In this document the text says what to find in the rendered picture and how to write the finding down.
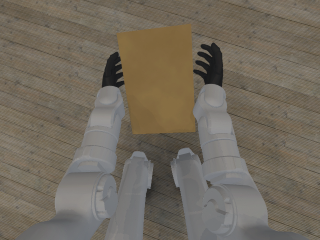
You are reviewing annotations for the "carton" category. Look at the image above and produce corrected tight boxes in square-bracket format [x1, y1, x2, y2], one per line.
[116, 24, 196, 135]

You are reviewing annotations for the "robot right forearm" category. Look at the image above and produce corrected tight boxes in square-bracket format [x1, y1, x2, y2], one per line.
[192, 84, 261, 195]

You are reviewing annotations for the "left robot thigh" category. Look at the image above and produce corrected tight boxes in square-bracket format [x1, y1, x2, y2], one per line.
[104, 156, 154, 240]

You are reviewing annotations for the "robot left forearm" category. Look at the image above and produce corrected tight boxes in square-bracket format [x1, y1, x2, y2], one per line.
[55, 86, 125, 210]

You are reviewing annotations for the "robot left upper arm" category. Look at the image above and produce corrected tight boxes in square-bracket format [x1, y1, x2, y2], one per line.
[15, 171, 118, 240]

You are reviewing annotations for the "robot thigh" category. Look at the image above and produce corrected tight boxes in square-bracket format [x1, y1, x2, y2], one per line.
[104, 156, 154, 240]
[170, 152, 220, 240]

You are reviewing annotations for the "robot left hand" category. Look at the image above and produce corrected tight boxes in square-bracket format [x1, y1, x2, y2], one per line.
[102, 52, 125, 88]

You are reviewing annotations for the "right robot thigh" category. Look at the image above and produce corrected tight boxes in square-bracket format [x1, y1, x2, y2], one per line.
[170, 152, 220, 240]

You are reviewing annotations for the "robot right hand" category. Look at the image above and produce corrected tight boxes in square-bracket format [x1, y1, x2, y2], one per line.
[193, 42, 223, 87]

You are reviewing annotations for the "robot right upper arm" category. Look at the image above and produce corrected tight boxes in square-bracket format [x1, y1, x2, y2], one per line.
[201, 183, 309, 240]

